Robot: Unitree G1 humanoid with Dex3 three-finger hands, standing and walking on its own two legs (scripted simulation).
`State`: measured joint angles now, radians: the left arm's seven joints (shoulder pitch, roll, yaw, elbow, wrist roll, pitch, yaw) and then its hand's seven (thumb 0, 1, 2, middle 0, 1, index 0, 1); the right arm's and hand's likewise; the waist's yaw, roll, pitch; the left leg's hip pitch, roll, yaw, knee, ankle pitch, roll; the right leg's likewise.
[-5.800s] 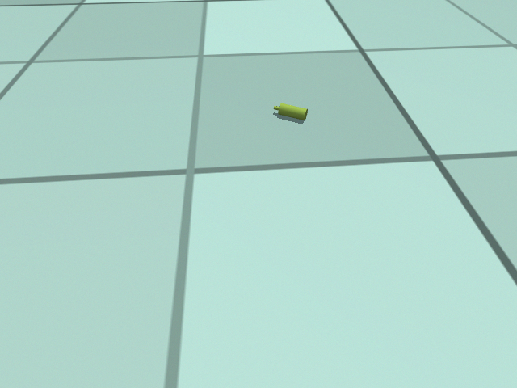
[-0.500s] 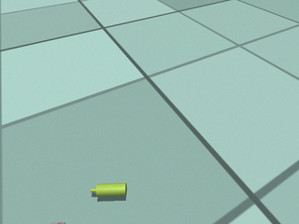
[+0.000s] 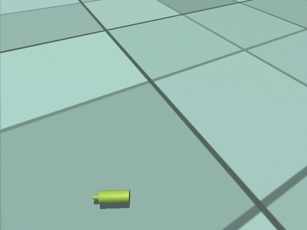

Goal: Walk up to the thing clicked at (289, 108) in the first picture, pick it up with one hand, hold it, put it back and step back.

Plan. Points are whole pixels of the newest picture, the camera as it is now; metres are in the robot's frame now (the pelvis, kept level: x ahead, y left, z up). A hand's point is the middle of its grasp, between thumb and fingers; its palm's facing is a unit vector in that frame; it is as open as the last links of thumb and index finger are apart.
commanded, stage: stand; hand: left
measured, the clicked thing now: (111, 196) +0.43 +0.28 -0.74
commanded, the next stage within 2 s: none
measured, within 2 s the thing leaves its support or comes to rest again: neither
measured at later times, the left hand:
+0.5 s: hand out of the picture +0.06 +0.26 -0.16, palm faces -0.01 -0.94 -0.33, open 7.4 cm
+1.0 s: hand out of the picture +0.06 +0.26 -0.16, palm faces -0.01 -0.94 -0.34, open 7.4 cm
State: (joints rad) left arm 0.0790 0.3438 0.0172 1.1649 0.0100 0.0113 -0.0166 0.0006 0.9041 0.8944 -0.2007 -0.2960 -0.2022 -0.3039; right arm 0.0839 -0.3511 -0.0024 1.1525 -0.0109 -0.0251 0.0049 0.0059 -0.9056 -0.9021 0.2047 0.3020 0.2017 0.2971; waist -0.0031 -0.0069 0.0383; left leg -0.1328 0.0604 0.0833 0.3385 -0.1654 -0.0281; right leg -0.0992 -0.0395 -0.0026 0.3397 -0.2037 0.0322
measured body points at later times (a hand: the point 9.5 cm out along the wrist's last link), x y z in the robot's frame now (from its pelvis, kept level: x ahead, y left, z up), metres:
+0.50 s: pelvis -0.01 +0.00 +0.00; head +0.00 +0.00 +0.45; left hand +0.06 +0.31 -0.13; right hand +0.08 -0.30 -0.13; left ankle +0.01 +0.14 -0.75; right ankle -0.01 -0.14 -0.75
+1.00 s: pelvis -0.01 +0.01 +0.00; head +0.00 +0.01 +0.45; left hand +0.06 +0.31 -0.13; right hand +0.08 -0.29 -0.13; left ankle +0.01 +0.14 -0.75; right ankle -0.01 -0.14 -0.75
